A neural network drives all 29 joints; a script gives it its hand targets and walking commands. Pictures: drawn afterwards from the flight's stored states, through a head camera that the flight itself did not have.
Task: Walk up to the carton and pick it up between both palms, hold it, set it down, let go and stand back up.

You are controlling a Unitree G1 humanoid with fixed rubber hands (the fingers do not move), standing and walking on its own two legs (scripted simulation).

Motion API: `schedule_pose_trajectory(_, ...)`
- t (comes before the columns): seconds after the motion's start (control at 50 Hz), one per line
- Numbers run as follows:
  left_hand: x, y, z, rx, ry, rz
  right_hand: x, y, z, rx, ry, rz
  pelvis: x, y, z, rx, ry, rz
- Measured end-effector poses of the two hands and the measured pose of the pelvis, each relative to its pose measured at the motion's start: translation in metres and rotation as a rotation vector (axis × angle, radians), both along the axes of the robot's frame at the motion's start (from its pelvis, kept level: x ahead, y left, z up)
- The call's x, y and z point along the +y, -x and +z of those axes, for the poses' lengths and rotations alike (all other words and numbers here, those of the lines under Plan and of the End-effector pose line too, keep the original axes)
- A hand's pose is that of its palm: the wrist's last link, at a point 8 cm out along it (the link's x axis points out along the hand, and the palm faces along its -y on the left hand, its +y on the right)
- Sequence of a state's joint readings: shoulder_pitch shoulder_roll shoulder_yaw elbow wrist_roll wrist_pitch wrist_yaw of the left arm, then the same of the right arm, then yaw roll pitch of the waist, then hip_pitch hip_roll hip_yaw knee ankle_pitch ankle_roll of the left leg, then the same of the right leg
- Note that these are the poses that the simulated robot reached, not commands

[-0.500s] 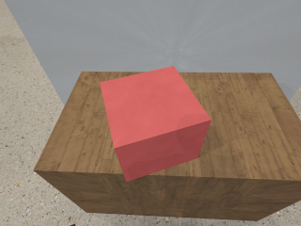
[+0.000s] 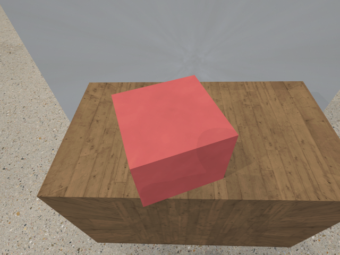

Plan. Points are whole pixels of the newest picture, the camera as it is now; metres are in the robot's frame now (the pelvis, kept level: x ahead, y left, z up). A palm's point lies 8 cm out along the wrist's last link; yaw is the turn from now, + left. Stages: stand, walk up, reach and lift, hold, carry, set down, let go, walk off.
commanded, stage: walk up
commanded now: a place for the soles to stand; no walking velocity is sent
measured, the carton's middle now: (169, 138) +0.44 +0.04 -0.03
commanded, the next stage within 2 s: reach and lift in 0.70 s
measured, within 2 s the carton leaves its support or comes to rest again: neither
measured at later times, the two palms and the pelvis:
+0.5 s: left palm out of the picture +0.06 +0.26 -0.12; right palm out of the picture +0.03 -0.26 -0.13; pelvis +0.02 +0.00 +0.00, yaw -2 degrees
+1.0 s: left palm (93, 232) +0.18 +0.23 -0.10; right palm (292, 250) +0.16 -0.27 -0.11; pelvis -0.02 -0.01 -0.03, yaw +2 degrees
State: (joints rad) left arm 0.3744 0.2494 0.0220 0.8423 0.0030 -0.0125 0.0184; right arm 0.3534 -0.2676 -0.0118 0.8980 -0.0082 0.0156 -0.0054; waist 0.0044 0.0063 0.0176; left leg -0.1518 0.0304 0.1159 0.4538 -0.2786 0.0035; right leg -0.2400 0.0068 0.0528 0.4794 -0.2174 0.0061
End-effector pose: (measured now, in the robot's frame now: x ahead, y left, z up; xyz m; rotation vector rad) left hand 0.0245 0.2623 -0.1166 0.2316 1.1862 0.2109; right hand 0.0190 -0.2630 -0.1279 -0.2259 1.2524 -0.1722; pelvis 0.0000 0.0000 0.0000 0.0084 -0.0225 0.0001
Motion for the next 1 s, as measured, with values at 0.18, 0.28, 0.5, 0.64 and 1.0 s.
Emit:
schedule_pose_trajectory(0.18, 0.003, -0.012, 0.0, 0.009, -0.01, -0.005, 0.004, -0.012, -0.002, 0.001, -0.005, -0.011, 0.002, -0.01, 0.0, 0.007, 0.0, -0.006)
schedule_pose_trajectory(0.28, 0.002, -0.021, -0.001, 0.007, -0.006, -0.015, 0.004, -0.018, -0.002, 0.003, 0.0, -0.016, 0.002, -0.014, 0.0, 0.011, 0.0, -0.012)
schedule_pose_trajectory(0.5, -0.003, -0.037, -0.004, 0.003, -0.004, -0.043, 0.001, -0.014, -0.003, 0.025, 0.009, -0.043, 0.001, -0.019, -0.002, 0.003, -0.002, -0.03)
schedule_pose_trajectory(0.64, -0.001, -0.042, -0.001, -0.006, -0.02, -0.058, 0.002, -0.01, -0.006, 0.03, 0.0, -0.054, 0.0, -0.017, -0.002, -0.002, -0.004, -0.041)
schedule_pose_trajectory(1.0, -0.029, -0.159, 0.013, -0.095, 0.044, -0.09, -0.003, -0.142, 0.015, -0.333, -0.029, 0.03, -0.014, 0.023, -0.029, 0.026, 0.038, 0.036)
